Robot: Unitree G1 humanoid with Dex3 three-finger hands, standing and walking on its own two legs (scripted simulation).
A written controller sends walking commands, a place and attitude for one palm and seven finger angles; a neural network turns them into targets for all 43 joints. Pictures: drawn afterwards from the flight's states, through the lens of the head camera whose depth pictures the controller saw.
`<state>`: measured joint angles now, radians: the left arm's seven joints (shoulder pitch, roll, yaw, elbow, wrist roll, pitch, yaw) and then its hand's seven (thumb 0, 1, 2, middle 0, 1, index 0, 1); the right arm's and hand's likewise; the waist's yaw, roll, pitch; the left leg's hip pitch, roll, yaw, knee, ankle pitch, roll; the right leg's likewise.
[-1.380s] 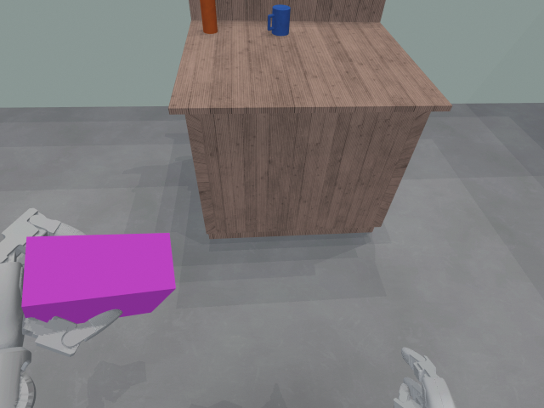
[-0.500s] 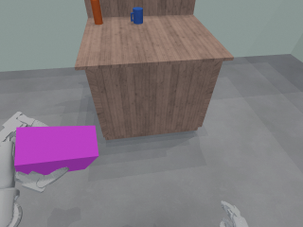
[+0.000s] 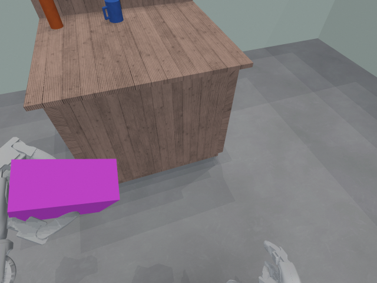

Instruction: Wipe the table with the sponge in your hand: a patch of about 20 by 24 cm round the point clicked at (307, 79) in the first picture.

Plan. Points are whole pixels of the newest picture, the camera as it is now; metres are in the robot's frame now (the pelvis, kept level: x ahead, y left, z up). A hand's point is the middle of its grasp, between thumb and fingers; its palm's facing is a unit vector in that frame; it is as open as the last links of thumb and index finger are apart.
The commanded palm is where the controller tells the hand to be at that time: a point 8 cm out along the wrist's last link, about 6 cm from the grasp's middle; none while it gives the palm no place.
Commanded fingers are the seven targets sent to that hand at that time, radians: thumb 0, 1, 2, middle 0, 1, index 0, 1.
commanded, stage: walk to a spot facing it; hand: left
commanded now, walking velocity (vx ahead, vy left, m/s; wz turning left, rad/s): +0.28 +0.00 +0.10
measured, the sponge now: (80, 189) +0.23 +0.20 +0.14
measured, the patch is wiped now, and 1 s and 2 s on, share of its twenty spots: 0.00 0.00 0.00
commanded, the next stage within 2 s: take the last steps up to it in 0.14 s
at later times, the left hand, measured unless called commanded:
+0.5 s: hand (76, 130) +0.33 +0.23 +0.17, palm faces +0.48 -0.79 -0.37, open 10.7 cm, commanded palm +0.28 +0.26 +0.18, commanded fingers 0.00 0.10 1.30 -1.20 -1.60 -1.20 -1.60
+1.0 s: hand (140, 101) +0.42 +0.13 +0.17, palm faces +0.39 -0.81 -0.44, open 10.7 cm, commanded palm +0.36 +0.18 +0.18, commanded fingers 0.00 0.10 1.30 -1.20 -1.60 -1.20 -1.60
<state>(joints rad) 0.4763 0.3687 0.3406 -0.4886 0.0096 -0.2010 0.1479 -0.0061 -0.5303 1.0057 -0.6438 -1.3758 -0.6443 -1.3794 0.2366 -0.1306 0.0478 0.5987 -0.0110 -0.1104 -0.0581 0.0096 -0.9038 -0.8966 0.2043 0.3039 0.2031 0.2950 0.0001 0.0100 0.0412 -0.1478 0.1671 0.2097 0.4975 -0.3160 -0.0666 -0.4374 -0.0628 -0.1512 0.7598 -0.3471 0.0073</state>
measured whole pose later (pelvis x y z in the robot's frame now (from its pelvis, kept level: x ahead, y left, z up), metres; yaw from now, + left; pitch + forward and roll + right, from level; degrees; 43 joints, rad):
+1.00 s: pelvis +0.20 -0.10 +0.01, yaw +0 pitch -1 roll +2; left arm 0.46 0.34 0.33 -0.46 0.00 -0.22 0.15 -0.01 -0.53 1.01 -0.64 -1.38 -0.65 -1.38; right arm 0.21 -0.25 -0.01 0.65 0.00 -0.04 -0.06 0.01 -0.91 -0.90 0.20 0.30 0.20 0.29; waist 0.00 0.00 0.06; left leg -0.51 0.08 0.10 0.94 -0.32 -0.03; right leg -0.18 -0.04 -0.14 0.49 -0.30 -0.06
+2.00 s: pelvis +0.41 -0.14 -0.01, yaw -1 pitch +0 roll +1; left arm 0.46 0.40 0.39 -0.52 -0.02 -0.24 0.15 -0.01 -0.53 1.01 -0.64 -1.38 -0.65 -1.38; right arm 0.18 -0.15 -0.01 0.59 0.02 -0.11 -0.04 0.01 -0.91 -0.90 0.20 0.30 0.20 0.29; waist -0.01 -0.03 0.04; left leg -0.32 0.06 0.14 0.55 -0.23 0.01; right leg -0.46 -0.08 -0.09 0.98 -0.45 0.03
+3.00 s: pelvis +0.43 -0.17 +0.00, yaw -1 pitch -2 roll +0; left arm 0.46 0.36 0.32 -0.43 -0.03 -0.16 0.15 -0.01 -0.53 1.01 -0.64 -1.38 -0.65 -1.38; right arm 0.23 -0.21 0.03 0.64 0.00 -0.06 -0.07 0.01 -0.91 -0.90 0.20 0.30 0.20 0.29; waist 0.01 0.02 0.02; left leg -0.25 0.04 0.01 0.49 -0.21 -0.03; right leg -0.22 0.05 -0.08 0.48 -0.23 -0.07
